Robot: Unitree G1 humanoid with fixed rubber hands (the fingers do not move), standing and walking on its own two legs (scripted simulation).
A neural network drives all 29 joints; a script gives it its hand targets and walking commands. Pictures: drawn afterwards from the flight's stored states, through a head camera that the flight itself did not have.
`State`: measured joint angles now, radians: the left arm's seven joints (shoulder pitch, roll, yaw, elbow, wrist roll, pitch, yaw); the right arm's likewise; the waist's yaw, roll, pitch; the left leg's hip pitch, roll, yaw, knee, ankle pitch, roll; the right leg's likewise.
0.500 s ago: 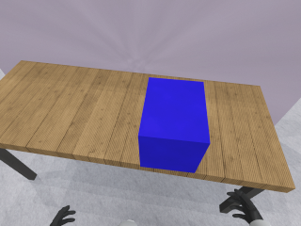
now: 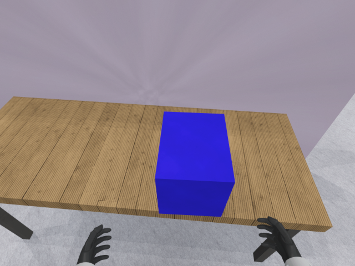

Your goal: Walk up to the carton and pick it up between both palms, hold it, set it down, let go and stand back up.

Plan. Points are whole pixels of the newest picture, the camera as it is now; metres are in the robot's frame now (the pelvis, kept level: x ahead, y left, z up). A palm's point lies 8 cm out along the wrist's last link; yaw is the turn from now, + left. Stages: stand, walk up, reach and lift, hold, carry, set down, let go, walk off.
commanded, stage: reach and lift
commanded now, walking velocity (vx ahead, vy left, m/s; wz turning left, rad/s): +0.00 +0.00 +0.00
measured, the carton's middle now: (191, 163) +0.44 -0.01 -0.08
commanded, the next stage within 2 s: none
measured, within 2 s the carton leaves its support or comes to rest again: neither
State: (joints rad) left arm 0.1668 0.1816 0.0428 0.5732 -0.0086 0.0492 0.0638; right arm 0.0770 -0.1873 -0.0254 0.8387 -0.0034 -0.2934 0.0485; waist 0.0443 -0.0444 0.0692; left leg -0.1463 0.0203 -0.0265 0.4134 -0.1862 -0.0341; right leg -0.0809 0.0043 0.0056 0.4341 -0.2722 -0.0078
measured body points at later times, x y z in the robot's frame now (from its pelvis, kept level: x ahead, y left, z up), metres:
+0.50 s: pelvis +0.02 +0.00 +0.00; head +0.01 +0.02 +0.45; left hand +0.20 +0.21 -0.07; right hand +0.21 -0.22 -0.05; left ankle +0.03 +0.14 -0.74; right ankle -0.02 -0.11 -0.74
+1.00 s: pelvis +0.01 +0.00 +0.00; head +0.00 +0.01 +0.45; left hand +0.25 +0.20 -0.04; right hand +0.24 -0.21 -0.03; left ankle +0.03 +0.14 -0.74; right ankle -0.02 -0.11 -0.74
